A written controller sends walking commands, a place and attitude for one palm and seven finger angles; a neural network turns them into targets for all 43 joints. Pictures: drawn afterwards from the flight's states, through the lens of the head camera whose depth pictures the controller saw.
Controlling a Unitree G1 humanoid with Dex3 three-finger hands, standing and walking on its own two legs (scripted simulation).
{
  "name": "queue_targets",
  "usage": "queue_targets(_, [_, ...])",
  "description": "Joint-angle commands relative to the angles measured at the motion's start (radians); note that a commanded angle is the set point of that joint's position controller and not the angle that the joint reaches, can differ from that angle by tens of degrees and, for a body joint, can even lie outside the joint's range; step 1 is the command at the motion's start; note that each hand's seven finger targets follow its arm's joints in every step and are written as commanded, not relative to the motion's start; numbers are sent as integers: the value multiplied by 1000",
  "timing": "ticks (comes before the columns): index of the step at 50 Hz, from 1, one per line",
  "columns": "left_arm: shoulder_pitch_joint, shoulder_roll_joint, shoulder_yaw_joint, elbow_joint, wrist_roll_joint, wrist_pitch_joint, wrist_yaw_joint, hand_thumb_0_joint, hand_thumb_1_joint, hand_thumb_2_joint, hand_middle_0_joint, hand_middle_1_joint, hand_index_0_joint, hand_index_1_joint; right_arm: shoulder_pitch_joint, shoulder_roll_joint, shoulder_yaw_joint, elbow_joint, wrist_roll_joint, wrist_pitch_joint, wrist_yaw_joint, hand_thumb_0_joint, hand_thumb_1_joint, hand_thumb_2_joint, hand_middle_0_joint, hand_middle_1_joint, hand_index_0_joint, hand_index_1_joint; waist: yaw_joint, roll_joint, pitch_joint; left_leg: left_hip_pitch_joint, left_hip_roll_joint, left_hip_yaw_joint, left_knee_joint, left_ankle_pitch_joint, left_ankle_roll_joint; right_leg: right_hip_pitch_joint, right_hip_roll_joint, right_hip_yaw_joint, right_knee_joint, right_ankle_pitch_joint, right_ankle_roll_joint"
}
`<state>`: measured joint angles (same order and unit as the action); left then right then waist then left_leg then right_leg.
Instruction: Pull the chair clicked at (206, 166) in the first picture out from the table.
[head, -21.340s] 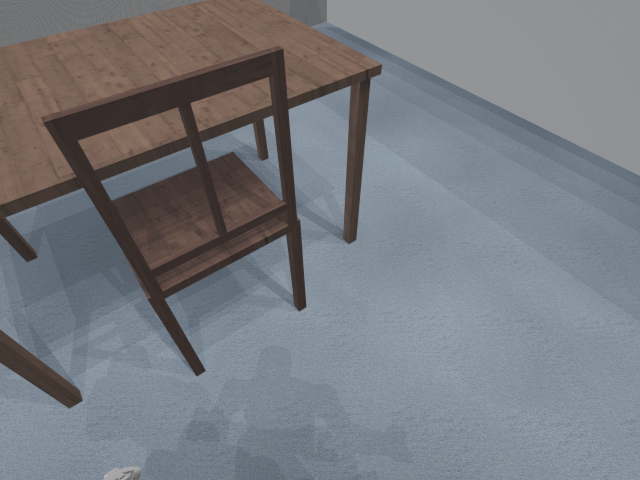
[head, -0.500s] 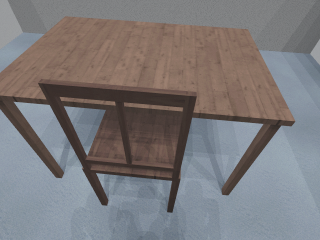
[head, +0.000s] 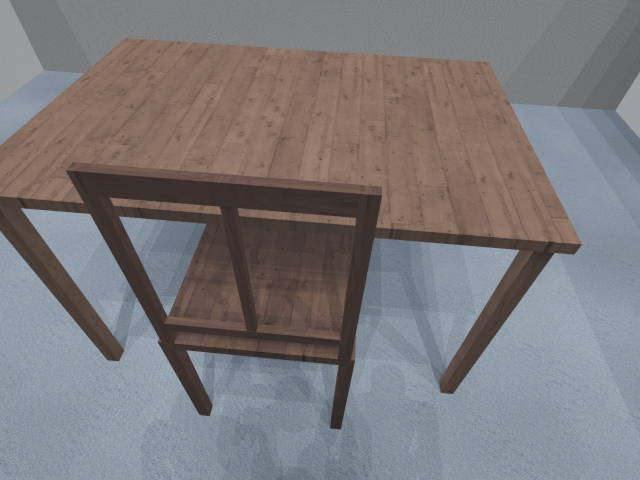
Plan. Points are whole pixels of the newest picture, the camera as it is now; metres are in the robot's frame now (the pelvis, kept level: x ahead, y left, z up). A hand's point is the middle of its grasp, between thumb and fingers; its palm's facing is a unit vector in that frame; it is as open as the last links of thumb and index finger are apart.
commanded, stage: look again from close up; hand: left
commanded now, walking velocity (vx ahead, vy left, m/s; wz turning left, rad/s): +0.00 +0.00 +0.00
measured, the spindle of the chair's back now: (242, 277) +0.44 +0.16 -0.06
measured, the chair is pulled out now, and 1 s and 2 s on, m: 0.00 0.00 0.00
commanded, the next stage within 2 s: raise the hand toward the chair's back in 0.28 s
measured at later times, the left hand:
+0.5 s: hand out of the picture +0.05 +0.19 -0.13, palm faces +0.21 -0.94 -0.26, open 7.3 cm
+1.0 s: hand out of the picture +0.13 +0.18 -0.05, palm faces +0.13 -0.99 -0.08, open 11.0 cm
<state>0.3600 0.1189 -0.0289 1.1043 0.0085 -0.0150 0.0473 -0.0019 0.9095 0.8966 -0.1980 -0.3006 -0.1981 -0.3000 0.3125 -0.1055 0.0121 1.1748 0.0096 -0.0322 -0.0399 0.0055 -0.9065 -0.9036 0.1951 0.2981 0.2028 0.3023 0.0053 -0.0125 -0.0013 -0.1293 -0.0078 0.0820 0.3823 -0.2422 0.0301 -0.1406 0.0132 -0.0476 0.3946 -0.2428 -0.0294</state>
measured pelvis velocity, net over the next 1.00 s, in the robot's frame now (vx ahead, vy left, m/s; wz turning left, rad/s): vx -0.04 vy -0.02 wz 0.07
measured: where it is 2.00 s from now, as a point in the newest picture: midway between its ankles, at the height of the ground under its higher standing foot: outside the picture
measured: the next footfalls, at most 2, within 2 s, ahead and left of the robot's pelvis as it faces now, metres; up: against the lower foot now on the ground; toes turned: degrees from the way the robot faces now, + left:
none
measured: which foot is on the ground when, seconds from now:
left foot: down 0.00-1.00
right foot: down 0.00-1.00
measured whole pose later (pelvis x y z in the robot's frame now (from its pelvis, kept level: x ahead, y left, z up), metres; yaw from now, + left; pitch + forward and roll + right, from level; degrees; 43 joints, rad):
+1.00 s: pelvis -0.04 -0.02 -0.10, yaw +4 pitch +15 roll -2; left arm 0.52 0.20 0.12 -0.01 -0.25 -0.62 -0.24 0.01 0.38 0.67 -0.14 -0.22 -0.14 -0.22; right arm 0.09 -0.23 -0.01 0.51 0.01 -0.22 -0.01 0.01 -0.90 -0.90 0.19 0.30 0.20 0.30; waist 0.05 0.02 -0.14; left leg -0.94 0.02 -0.03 1.22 -0.55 0.01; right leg -0.88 0.00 -0.16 1.17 -0.55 -0.07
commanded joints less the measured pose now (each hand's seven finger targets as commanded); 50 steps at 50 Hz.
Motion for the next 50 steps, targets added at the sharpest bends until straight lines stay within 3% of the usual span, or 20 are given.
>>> queue_targets(1, [89, 89, 16, -23, 1, -13, 3, 0, 900, 900, -200, -300, -200, -300, 74, -82, -10, -15, -3, -12, -2, 0, -900, -900, 200, 300, 200, 300, 2, 16, 87, -5, 118, -126, -62, 169, 15, -82, -107, 114, -72, 152, -7])
queue_targets(18, [89, 88, 14, -27, -2, -15, 1, 0, 900, 900, -200, -300, -200, -300, 75, -75, -9, -13, -3, -8, -1, 0, -900, -900, 200, 300, 200, 300, 1, 2, 95, -22, 114, -122, -61, 129, 13, -87, -103, 119, -90, 128, -10])
queue_targets(19, [110, 123, 26, 11, 18, -40, 34, 0, 900, 900, -200, -300, -200, -300, -45, -132, -9, -103, -13, -11, 13, 0, -900, -900, 200, 300, 200, 300, 29, 23, 159, -169, 112, -66, 167, 129, -32, -95, -182, 162, -55, 523, 31])
queue_targets(20, [-592, 303, 65, -1481, -205, -232, 2, 0, 877, 890, -198, -296, -198, -296, -19, -347, -43, -484, 26, -147, -27, 0, -900, -900, 200, 300, 200, 300, -119, 170, -336, 118, 6, -80, 25, 181, 6, 5, -80, 99, 35, 304, 9])
queue_targets(21, [-289, 249, 77, -1250, -131, -174, 47, 0, 853, 880, -195, -293, -195, -293, -126, -237, -7, -427, 31, -232, -52, 0, -900, -900, 200, 300, 200, 300, -24, 300, -313, 113, 27, -45, 20, 266, 16, -6, -23, 54, 67, 160, -24])
queue_targets(22, [-159, 111, 40, -971, -128, -136, 78, 0, 830, 870, -193, -289, -193, -289, -95, -242, -29, -327, 20, -249, -57, 0, -900, -900, 200, 300, 200, 300, -42, 214, -220, 8, 37, -51, 40, 197, -4, -55, -28, 5, 69, 108, -12])
queue_targets(23, [60, 11, -12, -885, -143, -44, 83, 0, 807, 860, -191, -285, -191, -285, -56, -207, -41, -364, 48, -248, -43, 0, -900, -900, 200, 300, 200, 300, -43, 125, -128, -79, 41, -96, 34, 95, -4, -111, -35, -27, 57, 42, 6])
queue_targets(24, [-91, -12, -71, -1098, -182, -61, 64, 0, 783, 850, -188, -282, -188, -282, -77, -244, -34, -439, 56, -261, -43, 0, -900, -900, 200, 300, 200, 300, -57, 30, -41, -120, 42, -115, 44, 20, 3, -153, -32, -31, 67, -6, 6])
queue_targets(28, [-57, -22, -79, -993, -188, -229, -9, 0, 690, 810, -179, -267, -179, -267, -99, -293, -54, -525, 24, -322, -49, 0, -900, -900, 200, 300, 200, 300, -96, -220, 69, -270, 1, -116, 223, -96, 13, -423, -24, -20, 112, -223, 27])
queue_targets(29, [-80, -37, -65, -922, -182, -281, -35, 0, 667, 800, -177, -263, -177, -263, -108, -288, -64, -541, 11, -320, -38, 0, -900, -900, 200, 300, 200, 300, -89, -283, 69, -349, -3, -119, 276, -120, 0, -498, -30, -18, 157, -274, 27])
queue_targets(31, [152, -18, 21, -860, -211, -402, -124, 0, 620, 780, -172, -256, -172, -256, -141, -281, -84, -608, -1, -323, -10, 0, -900, -900, 200, 300, 200, 300, 5, -314, -8, -467, -10, -106, 349, -119, -19, -502, -29, -6, 251, -274, 14])
queue_targets(32, [247, 3, 60, -861, -226, -460, -176, 0, 597, 770, -170, -252, -170, -252, -160, -279, -92, -639, -7, -320, 8, 0, -900, -900, 200, 300, 200, 300, 38, -290, -79, -498, -20, -93, 389, -75, -24, -458, -28, 3, 308, -175, 9])
queue_targets(33, [353, 75, 157, -819, -221, -509, -222, 0, 573, 760, -167, -249, -167, -249, -167, -270, -104, -655, 0, -312, 32, 0, -900, -900, 200, 300, 200, 300, 84, -202, -156, -512, -31, -79, 418, -8, -37, -394, -34, 16, 366, -33, -2])
queue_targets(35, [324, 146, 222, -883, -210, -621, -316, 0, 527, 740, -163, -241, -163, -241, -203, -266, -115, -698, -5, -285, 62, 0, -900, -900, 200, 300, 200, 300, 82, -97, -262, -579, -37, -66, 510, 97, -45, -353, -48, 26, 507, 257, -3])
queue_targets(37, [296, 200, 267, -984, -184, -641, -321, 0, 480, 720, -158, -234, -158, -234, -231, -251, -116, -756, -3, -244, 68, 0, -900, -900, 200, 300, 200, 300, 105, 10, -319, -616, -38, -34, 544, 113, -33, -359, -49, 52, 560, 278, -5])
queue_targets(38, [283, 226, 285, -1022, -177, -626, -305, 0, 457, 710, -156, -230, -156, -230, -232, -247, -118, -765, -4, -219, 68, 0, -900, -900, 200, 300, 200, 300, 110, 95, -299, -621, -37, -32, 555, 100, -32, -378, -48, 67, 564, 244, -12])
queue_targets(42, [81, 176, 223, -1351, -222, -637, -248, 0, 363, 670, -146, -216, -146, -216, -213, -222, -104, -824, -2, -195, 56, 0, -900, -900, 200, 300, 200, 300, 30, 203, -351, -565, -9, -61, 611, 80, -9, -510, -23, 58, 573, 117, -16])
queue_targets(43, [8, 182, 211, -1418, -227, -655, -241, 0, 340, 660, -144, -212, -144, -212, -192, -227, -100, -813, -4, -193, 47, 0, -900, -900, 200, 300, 200, 300, -17, 157, -352, -576, 2, -77, 640, 57, -2, -558, -15, 62, 572, 88, -4])
queue_targets(48, [-124, 95, 36, -1408, -253, -705, -348, 0, 223, 610, -132, -194, -132, -194, -163, -249, -67, -764, 1, -243, 9, 0, -900, -900, 200, 300, 200, 300, -128, 56, -310, -650, 23, -134, 736, -54, 12, -721, -1, 66, 570, -86, 5])
queue_targets(50, [-65, 129, 62, -1298, -264, -649, -410, 0, 177, 590, -128, -186, -128, -186, -153, -267, -72, -760, 13, -254, -5, 0, -900, -900, 200, 300, 200, 300, -115, -11, -316, -718, 21, -134, 749, -113, 11, -699, -4, 82, 553, -159, 11])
